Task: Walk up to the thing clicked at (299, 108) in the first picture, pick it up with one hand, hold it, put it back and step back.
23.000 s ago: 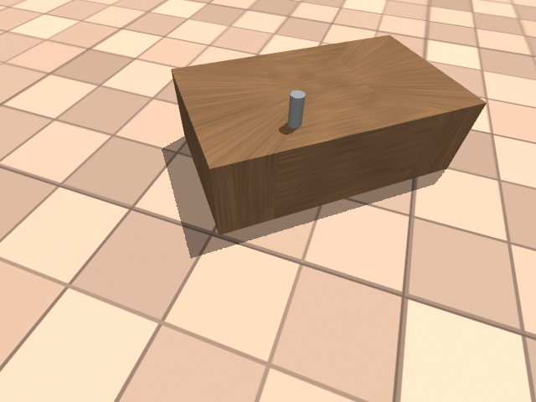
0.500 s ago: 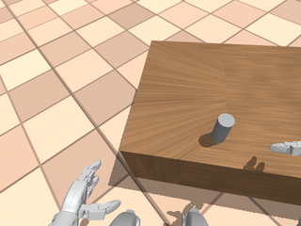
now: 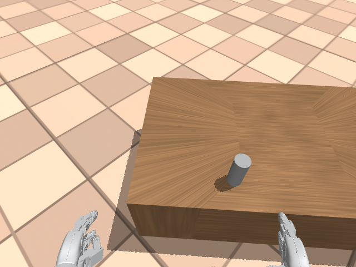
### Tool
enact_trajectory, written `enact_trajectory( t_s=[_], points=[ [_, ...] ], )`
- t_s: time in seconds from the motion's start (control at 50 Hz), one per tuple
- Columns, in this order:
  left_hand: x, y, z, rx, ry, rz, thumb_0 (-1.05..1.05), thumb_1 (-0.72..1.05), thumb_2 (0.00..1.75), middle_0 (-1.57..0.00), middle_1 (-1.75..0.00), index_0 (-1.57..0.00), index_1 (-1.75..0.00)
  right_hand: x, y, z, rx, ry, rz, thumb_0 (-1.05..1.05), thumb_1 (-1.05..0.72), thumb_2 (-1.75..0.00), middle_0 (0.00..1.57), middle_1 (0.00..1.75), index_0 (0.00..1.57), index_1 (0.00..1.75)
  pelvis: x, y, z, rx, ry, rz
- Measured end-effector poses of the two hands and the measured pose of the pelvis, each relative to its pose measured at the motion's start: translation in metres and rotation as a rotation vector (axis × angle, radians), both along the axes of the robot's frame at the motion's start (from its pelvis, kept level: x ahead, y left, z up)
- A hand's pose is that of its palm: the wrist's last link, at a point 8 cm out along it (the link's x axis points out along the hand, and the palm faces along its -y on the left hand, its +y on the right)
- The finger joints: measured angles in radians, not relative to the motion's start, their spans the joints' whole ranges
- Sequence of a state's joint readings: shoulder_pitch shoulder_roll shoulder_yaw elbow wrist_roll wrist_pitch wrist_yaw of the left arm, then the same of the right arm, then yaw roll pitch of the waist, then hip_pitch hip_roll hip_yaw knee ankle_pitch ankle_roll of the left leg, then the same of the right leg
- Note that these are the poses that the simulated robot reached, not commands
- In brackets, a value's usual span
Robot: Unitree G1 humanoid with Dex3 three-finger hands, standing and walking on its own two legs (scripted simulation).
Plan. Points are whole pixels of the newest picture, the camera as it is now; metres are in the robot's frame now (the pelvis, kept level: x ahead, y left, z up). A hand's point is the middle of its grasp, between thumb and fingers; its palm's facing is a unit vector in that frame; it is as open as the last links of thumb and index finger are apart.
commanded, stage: home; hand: right
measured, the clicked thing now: (238, 170) +0.49 -0.22 -0.24
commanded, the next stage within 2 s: none
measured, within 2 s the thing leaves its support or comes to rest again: neither
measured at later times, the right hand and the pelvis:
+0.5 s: hand out of the picture +0.15 -0.16 -0.06, palm faces +0.13 +0.95 -0.27, open 17.4 cm; pelvis -0.02 +0.02 -0.01, yaw -1 degrees
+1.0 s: hand (264, 264) +0.16 -0.18 -0.06, palm faces +0.14 +0.95 -0.27, open 17.5 cm; pelvis -0.01 +0.00 -0.01, yaw +0 degrees
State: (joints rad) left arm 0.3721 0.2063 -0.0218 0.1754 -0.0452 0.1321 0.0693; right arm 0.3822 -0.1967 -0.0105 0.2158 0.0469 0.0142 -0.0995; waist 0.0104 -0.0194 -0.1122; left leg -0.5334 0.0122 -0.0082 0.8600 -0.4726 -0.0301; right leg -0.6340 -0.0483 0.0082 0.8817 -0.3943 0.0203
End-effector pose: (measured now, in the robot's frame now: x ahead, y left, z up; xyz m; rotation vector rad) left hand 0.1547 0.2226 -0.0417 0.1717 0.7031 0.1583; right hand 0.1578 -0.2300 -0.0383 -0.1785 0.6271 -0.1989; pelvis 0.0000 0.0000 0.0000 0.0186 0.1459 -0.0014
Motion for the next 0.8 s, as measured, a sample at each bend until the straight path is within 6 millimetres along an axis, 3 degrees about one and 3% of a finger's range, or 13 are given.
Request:
enact_trajectory(
  t_s=[0.12, 0.26, 0.48, 0.8],
  points=[
    [-0.006, 0.019, -0.025, 0.032, 0.077, 0.018, 0.01, 0.89, 0.90, -0.20, -0.29, -0.20, -0.30, -0.025, 0.018, -0.004, 0.009, 0.031, -0.022, -0.01, 0.53, -0.06, 0.06, 0.05, 0.06, 0.06, -0.006, 0.012, -0.004, -0.006, -0.013, -0.009],
    [-0.020, 0.034, -0.040, 0.050, 0.098, 0.046, 0.01, 0.89, 0.90, -0.20, -0.29, -0.20, -0.30, -0.024, 0.019, 0.001, -0.037, 0.019, -0.031, -0.01, 0.53, -0.06, 0.06, 0.05, 0.06, 0.06, -0.013, 0.021, -0.008, -0.008, -0.020, -0.014],
    [-0.029, 0.040, -0.041, 0.057, 0.064, 0.071, 0.01, 0.90, 0.90, -0.20, -0.29, -0.20, -0.30, -0.026, 0.025, 0.004, -0.045, 0.036, -0.012, -0.01, 0.53, -0.06, 0.05, 0.05, 0.06, 0.06, -0.016, 0.021, -0.008, -0.009, -0.028, -0.008],
    [-0.015, 0.025, -0.034, 0.075, 0.009, 0.052, 0.01, 0.90, 0.90, -0.20, -0.30, -0.20, -0.30, -0.023, 0.011, 0.006, -0.055, 0.052, -0.027, -0.01, 0.54, -0.05, 0.05, 0.05, 0.05, 0.05, -0.013, 0.010, -0.006, 0.001, -0.034, -0.011]
  ],
)
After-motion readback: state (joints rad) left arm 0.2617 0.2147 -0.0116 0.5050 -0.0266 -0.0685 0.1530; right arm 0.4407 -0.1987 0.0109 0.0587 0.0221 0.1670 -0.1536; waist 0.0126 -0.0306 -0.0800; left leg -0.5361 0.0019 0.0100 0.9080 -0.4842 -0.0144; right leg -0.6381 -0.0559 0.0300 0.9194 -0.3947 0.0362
